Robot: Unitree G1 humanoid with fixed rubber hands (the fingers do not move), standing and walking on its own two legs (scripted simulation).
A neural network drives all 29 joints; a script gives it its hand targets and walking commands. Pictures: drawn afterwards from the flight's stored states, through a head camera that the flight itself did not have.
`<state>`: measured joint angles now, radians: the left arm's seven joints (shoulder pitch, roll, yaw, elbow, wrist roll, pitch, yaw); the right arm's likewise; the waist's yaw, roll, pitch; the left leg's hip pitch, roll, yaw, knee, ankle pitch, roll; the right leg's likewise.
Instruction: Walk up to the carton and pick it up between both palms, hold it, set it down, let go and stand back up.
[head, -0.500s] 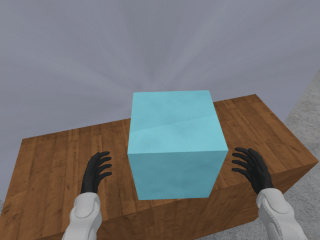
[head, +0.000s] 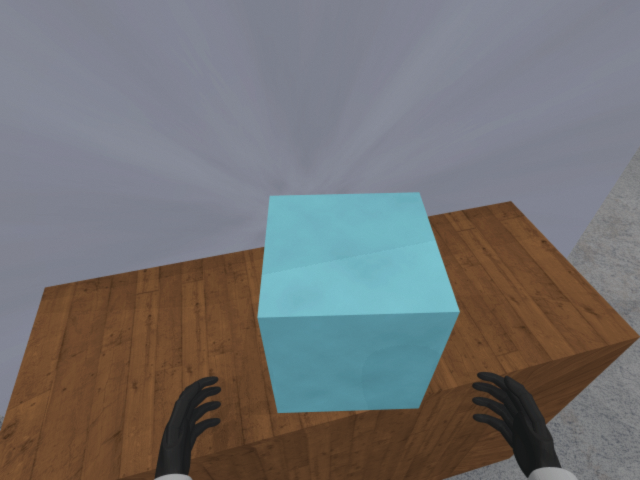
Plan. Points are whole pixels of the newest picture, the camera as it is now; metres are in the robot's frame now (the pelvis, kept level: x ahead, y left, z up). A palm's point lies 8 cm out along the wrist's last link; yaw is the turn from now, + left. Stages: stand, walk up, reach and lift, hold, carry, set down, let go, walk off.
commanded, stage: set down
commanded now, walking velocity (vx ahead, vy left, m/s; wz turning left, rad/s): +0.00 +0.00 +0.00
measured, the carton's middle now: (346, 305) +0.37 -0.01 +0.01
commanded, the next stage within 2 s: let go in 1.02 s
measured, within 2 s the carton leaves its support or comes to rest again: neither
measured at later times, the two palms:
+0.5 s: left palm (168, 472) +0.17 +0.21 -0.04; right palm (522, 472) +0.17 -0.21 -0.05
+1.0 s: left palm (164, 459) +0.18 +0.21 -0.04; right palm (510, 475) +0.17 -0.21 -0.08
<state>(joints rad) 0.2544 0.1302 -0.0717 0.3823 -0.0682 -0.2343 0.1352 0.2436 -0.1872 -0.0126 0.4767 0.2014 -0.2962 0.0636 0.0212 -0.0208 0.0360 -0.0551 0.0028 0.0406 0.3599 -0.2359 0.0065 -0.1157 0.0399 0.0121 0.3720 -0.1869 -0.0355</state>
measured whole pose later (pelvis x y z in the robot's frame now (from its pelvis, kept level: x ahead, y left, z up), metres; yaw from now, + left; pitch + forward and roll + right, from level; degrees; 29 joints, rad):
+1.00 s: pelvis +0.00 +0.00 +0.00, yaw +2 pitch -6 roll +0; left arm 0.15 0.17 -0.01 0.40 -0.02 0.09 -0.04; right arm 0.19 -0.16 -0.02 0.66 -0.01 -0.12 0.00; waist 0.05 0.02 0.07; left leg -0.03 0.00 0.02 0.37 -0.24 0.00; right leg -0.07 0.04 -0.02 0.36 -0.19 -0.04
